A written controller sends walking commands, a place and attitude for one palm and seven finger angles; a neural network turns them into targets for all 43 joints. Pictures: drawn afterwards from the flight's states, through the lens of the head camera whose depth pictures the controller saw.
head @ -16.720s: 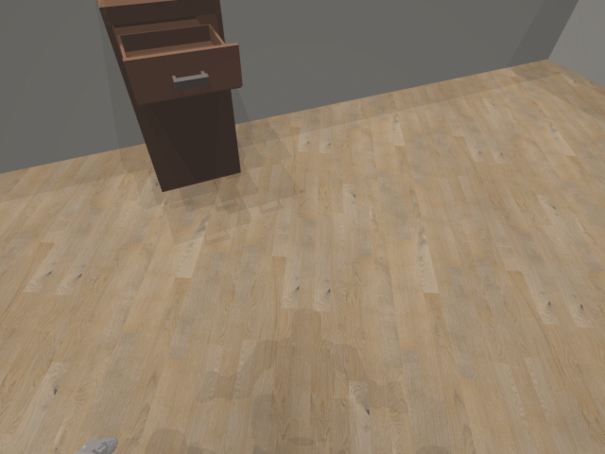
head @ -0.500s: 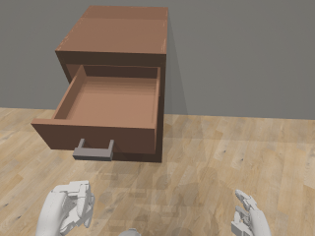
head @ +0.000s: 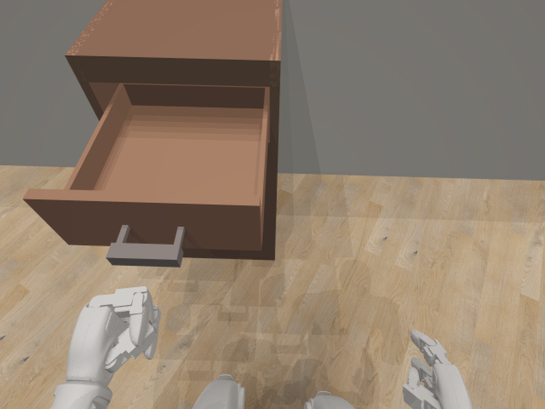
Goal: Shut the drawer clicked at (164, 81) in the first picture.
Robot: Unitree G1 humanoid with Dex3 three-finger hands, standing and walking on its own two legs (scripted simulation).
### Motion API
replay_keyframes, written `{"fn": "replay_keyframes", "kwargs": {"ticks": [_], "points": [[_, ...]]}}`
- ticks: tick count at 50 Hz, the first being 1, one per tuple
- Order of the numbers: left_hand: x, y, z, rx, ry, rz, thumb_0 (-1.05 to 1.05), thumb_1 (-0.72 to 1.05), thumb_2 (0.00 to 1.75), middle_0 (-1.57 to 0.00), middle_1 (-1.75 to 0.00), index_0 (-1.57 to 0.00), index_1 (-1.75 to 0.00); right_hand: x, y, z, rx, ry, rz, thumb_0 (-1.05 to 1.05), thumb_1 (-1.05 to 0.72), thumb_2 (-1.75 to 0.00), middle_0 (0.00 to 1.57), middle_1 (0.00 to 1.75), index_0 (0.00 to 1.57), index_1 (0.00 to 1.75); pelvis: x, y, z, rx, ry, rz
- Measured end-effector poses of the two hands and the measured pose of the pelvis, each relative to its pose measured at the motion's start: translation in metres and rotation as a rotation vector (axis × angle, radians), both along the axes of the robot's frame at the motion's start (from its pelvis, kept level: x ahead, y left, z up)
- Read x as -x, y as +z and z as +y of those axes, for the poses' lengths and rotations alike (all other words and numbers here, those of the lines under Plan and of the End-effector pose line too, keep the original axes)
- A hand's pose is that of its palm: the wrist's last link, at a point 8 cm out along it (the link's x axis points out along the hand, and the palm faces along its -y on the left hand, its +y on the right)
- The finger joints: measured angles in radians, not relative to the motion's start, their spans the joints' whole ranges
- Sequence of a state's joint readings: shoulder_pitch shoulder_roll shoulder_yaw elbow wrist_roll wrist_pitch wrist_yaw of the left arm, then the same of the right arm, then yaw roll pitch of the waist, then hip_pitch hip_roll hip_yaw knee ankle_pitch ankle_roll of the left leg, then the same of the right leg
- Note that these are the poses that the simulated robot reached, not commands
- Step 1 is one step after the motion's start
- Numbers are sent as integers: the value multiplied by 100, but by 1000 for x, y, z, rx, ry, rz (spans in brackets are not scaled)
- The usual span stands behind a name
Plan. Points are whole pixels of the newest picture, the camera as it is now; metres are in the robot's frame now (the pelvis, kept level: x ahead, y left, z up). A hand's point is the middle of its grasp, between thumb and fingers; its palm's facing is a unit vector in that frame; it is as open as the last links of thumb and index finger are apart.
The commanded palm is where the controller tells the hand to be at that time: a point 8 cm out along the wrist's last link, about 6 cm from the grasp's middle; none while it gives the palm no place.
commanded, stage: bring the fist close to the handle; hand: left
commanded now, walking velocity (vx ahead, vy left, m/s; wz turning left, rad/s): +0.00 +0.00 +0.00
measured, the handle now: (149, 243) +0.37 +0.21 +0.00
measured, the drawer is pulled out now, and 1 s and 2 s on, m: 0.29 0.29 0.20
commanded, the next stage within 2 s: push the drawer shut in 0.82 s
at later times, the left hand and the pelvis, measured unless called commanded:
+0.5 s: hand (168, 310) +0.26 +0.16 +0.00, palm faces -0.03 -1.00 -0.03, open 3.3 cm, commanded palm +0.24 +0.22 +0.01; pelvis -0.02 +0.02 -0.03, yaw -1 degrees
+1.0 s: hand (168, 303) +0.27 +0.16 +0.00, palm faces -0.03 -1.00 -0.05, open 3.3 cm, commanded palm +0.26 +0.22 +0.01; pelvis -0.02 +0.02 -0.03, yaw -1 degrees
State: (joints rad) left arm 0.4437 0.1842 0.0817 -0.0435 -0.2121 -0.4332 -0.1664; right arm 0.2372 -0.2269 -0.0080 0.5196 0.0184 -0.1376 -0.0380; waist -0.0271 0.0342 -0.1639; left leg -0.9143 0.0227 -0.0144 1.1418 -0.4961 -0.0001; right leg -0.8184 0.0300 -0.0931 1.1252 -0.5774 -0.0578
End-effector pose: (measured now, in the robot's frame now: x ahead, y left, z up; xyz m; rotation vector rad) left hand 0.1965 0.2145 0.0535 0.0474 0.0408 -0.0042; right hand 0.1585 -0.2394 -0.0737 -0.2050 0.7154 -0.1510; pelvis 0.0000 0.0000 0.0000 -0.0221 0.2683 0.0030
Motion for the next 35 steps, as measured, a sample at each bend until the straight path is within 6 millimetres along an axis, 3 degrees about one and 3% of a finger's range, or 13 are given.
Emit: {"fn": "replay_keyframes", "kwargs": {"ticks": [6,14,23,31,35], "points": [[-10,-23,-3,2,-31,8,2,90,90,-140,-160,-140,-160,3,-14,6,13,22,24,1,-90,-90,20,30,20,30,7,-13,5,5,-4,30],[-26,-28,5,5,-10,-46,2,90,90,-140,-160,-140,-160,9,-26,15,9,35,50,1,-90,-90,20,30,20,30,13,-23,11,15,-5,51],[-42,-56,2,19,-40,6,2,90,90,-140,-160,-140,-160,17,-35,19,24,35,90,1,-90,-90,20,30,20,30,19,-32,17,23,-9,75],[-47,-41,10,7,-10,-57,2,90,90,-140,-160,-140,-160,24,-38,21,17,26,132,1,-90,-90,20,30,20,30,18,-31,21,28,-11,78],[-43,-45,10,10,-22,-10,2,90,90,-140,-160,-140,-160,24,-35,24,8,23,137,1,-90,-90,20,30,20,30,16,-28,22,28,-11,74]]}}
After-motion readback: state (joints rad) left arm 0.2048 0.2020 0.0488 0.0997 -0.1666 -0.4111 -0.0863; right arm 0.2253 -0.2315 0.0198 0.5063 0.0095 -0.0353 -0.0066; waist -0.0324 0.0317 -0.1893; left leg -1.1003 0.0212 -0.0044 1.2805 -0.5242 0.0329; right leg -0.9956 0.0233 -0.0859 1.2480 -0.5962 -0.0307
